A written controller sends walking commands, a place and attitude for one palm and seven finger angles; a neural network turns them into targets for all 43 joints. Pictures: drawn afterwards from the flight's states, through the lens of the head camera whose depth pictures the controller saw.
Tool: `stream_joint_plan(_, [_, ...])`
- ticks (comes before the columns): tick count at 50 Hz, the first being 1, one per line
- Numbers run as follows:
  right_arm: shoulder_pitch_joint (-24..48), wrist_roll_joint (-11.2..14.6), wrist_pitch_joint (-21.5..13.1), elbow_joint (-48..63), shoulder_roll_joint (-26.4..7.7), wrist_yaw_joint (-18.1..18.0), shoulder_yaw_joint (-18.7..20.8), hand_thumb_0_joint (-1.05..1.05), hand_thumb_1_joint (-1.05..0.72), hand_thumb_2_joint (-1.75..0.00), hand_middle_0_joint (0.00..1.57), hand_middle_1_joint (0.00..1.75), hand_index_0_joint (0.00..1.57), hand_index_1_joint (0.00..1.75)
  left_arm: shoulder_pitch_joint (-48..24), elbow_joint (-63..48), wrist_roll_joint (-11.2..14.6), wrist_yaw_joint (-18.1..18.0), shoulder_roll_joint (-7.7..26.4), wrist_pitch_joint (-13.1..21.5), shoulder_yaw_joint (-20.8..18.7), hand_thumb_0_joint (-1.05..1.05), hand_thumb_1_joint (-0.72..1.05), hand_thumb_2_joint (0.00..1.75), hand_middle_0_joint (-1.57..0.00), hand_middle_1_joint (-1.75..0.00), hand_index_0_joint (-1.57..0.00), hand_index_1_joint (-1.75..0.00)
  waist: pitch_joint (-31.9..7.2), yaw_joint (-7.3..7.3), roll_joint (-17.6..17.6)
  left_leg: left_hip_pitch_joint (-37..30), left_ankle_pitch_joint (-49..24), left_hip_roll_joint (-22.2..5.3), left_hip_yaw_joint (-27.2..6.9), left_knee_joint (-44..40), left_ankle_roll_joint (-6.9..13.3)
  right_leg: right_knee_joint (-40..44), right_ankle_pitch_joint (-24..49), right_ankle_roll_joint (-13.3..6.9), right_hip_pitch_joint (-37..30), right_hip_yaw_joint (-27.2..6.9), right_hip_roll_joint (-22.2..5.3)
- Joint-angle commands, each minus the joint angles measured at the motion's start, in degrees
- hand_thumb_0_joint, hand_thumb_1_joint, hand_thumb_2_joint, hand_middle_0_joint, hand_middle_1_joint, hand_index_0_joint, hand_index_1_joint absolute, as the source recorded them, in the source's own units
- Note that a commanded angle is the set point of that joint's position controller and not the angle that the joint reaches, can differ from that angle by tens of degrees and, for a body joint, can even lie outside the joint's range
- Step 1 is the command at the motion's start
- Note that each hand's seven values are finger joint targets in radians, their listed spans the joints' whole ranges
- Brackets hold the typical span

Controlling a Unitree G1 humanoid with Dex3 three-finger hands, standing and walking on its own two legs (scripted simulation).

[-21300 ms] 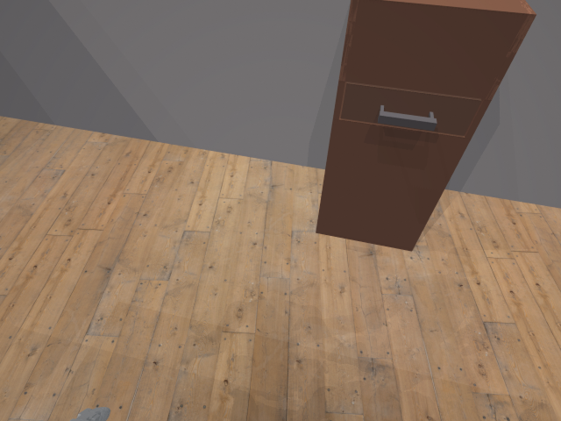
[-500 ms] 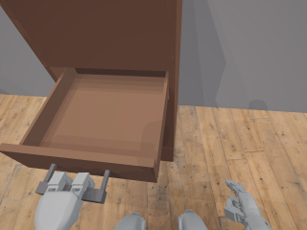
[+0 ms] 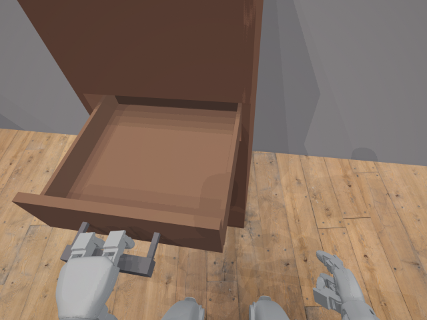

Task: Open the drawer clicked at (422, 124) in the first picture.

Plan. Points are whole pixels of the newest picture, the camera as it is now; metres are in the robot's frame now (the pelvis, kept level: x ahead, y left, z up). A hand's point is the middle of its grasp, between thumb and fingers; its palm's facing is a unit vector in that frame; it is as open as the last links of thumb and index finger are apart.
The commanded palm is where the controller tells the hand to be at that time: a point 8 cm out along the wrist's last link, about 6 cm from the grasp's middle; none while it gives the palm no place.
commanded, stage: lift the hand off the handle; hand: left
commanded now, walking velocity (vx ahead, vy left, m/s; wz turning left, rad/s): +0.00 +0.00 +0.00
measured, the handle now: (113, 246) +0.24 +0.21 +0.00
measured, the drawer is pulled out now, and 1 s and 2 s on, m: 0.30 0.30 0.30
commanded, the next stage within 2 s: none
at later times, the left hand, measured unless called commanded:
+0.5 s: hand (107, 272) +0.20 +0.21 -0.01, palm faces +0.01 -0.09 -1.00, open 13.7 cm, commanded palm +0.18 +0.21 +0.05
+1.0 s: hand (96, 266) +0.20 +0.22 +0.03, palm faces +0.01 -0.12 -0.99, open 13.6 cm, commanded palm +0.18 +0.21 +0.09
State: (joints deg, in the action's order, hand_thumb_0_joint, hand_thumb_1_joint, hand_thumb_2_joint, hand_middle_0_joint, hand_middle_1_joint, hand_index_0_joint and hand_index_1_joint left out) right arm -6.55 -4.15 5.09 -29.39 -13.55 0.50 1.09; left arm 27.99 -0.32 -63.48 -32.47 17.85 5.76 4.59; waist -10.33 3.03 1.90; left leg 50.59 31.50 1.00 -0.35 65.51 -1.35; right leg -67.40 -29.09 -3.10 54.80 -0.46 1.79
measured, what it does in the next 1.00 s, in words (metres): stands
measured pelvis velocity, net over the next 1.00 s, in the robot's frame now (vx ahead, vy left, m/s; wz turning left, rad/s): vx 0.01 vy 0.02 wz -0.02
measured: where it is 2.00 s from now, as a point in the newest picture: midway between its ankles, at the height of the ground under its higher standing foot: outside the picture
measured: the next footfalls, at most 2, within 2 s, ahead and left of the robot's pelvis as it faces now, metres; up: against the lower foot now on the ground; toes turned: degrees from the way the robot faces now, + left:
none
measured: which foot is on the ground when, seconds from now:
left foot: down 0.00-1.00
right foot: down 0.00-1.00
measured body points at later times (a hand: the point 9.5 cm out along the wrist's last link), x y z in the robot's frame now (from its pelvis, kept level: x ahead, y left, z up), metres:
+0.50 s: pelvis +0.00 +0.01 +0.01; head +0.06 -0.02 +0.45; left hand +0.19 +0.22 +0.05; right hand +0.20 -0.21 -0.11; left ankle +0.00 +0.14 -0.65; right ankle +0.03 -0.09 -0.65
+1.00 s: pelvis +0.01 +0.02 +0.03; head +0.05 -0.02 +0.48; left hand +0.20 +0.22 +0.08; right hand +0.22 -0.21 -0.07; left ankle +0.00 +0.14 -0.65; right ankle +0.03 -0.09 -0.65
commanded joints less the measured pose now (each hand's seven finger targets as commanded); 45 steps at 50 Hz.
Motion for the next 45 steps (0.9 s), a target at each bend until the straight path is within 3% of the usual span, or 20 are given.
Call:
stream_joint_plan(1, [5.0,-0.3,-2.8,8.7,-4.7,-0.2,1.8,0.00,-0.90,-0.90,0.20,0.30,0.20,0.30,3.4,-7.9,-0.2,-2.5,7.1,0.2,-4.9,0.00,-0.50,0.30,-0.30,-1.20,-0.30,-1.20,-10.4,0.30,-4.5,-5.6,-10.9,2.5,1.3,-6.3,2.8,13.0,12.3,-0.1,-10.2,-3.8,-0.7])
stream_joint_plan(8, [5.6,-0.3,-2.2,8.6,-5.1,-0.2,2.1,0.00,-0.90,-0.90,0.20,0.30,0.20,0.30,-1.6,-9.7,-0.5,-3.0,8.0,-0.1,-5.3,0.00,-0.50,0.30,-0.30,-1.20,-0.30,-1.20,-10.9,-0.08,-3.9,-5.4,-9.2,2.3,1.2,-5.9,2.7,13.1,8.3,0.0,-8.4,-3.7,-1.0])
stream_joint_plan(10, [5.8,-0.3,-2.2,8.7,-5.1,-0.4,2.1,0.00,-0.90,-0.90,0.20,0.30,0.20,0.30,-3.9,-9.2,-0.7,-3.2,7.1,-0.7,-4.1,0.00,-0.50,0.30,-0.30,-1.20,-0.30,-1.20,-10.2,-0.95,-4.4,-5.9,-8.9,2.1,0.9,-6.0,2.9,13.4,7.7,-0.1,-7.3,-3.2,-0.8])
stream_joint_plan(18, [5.0,0.2,-2.0,8.3,-5.2,-1.0,2.3,0.00,-0.90,-0.90,0.20,0.30,0.20,0.30,-6.3,-10.3,-0.2,-2.7,6.5,-2.6,-1.9,0.00,-0.50,0.30,-0.30,-1.20,-0.30,-1.20,-13.8,-0.55,-3.2,-9.1,-11.4,1.9,0.9,-7.7,2.9,13.7,10.4,0.1,-10.6,-2.0,-0.7])
stream_joint_plan(20, [5.1,0.5,-1.8,8.5,-5.4,-1.2,1.9,0.00,-0.90,-0.90,0.20,0.30,0.20,0.30,-6.0,-10.3,0.2,-2.5,7.8,-3.2,-3.2,0.00,-0.50,0.30,-0.30,-1.20,-0.30,-1.20,-12.8,-0.62,-3.5,-9.2,-11.3,1.8,0.8,-8.7,2.9,14.6,10.4,0.0,-11.6,-1.9,-0.6])
stream_joint_plan(21, [5.3,0.7,-1.7,8.3,-5.0,-1.3,1.8,0.00,-0.90,-0.90,0.20,0.30,0.20,0.30,-5.2,-9.4,0.2,-2.5,7.8,-3.6,-3.3,0.00,-0.50,0.30,-0.30,-1.20,-0.30,-1.20,-12.3,-0.22,-4.1,-8.8,-10.9,1.8,1.1,-9.1,2.9,15.0,10.3,0.2,-12.5,-2.0,-0.6])
stream_joint_plan(23, [5.3,0.6,-1.6,8.2,-5.1,-1.5,1.9,0.00,-0.90,-0.90,0.20,0.30,0.20,0.30,-8.1,-10.9,0.2,-2.2,7.4,-3.8,-2.3,0.00,-0.50,0.30,-0.30,-1.20,-0.30,-1.20,-11.3,-0.89,-3.3,-9.6,-10.2,1.8,1.1,-9.7,2.9,16.0,9.1,0.3,-12.1,-2.2,-0.8])
stream_joint_plan(26, [5.2,0.8,-1.8,8.2,-5.1,-1.6,1.7,0.00,-0.90,-0.90,0.20,0.30,0.20,0.30,-6.6,-9.9,0.7,-1.9,7.4,-4.2,-2.7,0.00,-0.50,0.30,-0.30,-1.20,-0.30,-1.20,-10.2,-0.90,-4.0,-10.3,-10.1,1.7,1.3,-10.8,3.1,17.3,9.0,0.4,-13.5,-2.0,-0.8])
stream_joint_plan(30, [5.0,0.8,-1.9,8.2,-5.3,-1.6,1.8,0.00,-0.90,-0.90,0.20,0.30,0.20,0.30,-7.6,-11.1,1.2,-1.4,7.8,-4.0,-2.9,0.00,-0.50,0.30,-0.30,-1.20,-0.30,-1.20,-9.9,-1.05,-2.8,-12.3,-11.2,1.6,1.1,-12.0,3.1,18.1,10.1,0.1,-14.0,-2.1,-0.5])
stream_joint_plan(32, [4.9,1.0,-2.0,8.3,-5.2,-1.4,1.9,0.00,-0.90,-0.90,0.20,0.30,0.20,0.30,-5.0,-11.8,1.6,-1.0,8.0,-3.7,-3.4,0.00,-0.50,0.30,-0.30,-1.20,-0.30,-1.20,-10.4,-0.16,-2.3,-12.9,-12.5,1.7,1.2,-12.6,3.0,18.0,12.1,0.1,-16.0,-2.0,-0.6])
stream_joint_plan(35, [5.2,0.9,-2.0,8.7,-5.3,-1.0,1.8,0.00,-0.90,-0.90,0.20,0.30,0.20,0.30,-3.6,-12.3,1.6,-0.8,8.6,-3.3,-4.1,0.00,-0.50,0.30,-0.30,-1.20,-0.30,-1.20,-9.7,-0.19,-2.1,-13.6,-13.7,1.6,1.1,-13.2,2.9,18.4,13.0,-0.1,-16.1,-2.3,-0.4])
stream_joint_plan(37, [5.0,0.8,-1.9,8.6,-5.3,-0.6,2.0,0.00,-0.90,-0.90,0.20,0.30,0.20,0.30,-3.6,-12.7,1.5,-0.5,6.9,-3.3,-2.2,0.00,-0.50,0.30,-0.30,-1.20,-0.30,-1.20,-8.9,-0.52,-2.5,-14.1,-13.8,1.5,1.1,-13.5,2.9,18.5,13.1,0.1,-15.9,-1.9,-0.5])
stream_joint_plan(45, [5.2,0.9,-1.6,9.5,-5.5,-0.1,1.8,0.00,-0.90,-0.90,0.20,0.30,0.20,0.30,-4.7,-15.7,1.5,0.5,8.4,-3.6,-3.0,0.00,-0.50,0.30,-0.30,-1.20,-0.30,-1.20,-8.3,-0.41,-2.3,-16.9,-14.9,1.4,0.8,-15.2,2.8,19.9,13.1,-0.1,-16.7,-2.1,-0.2])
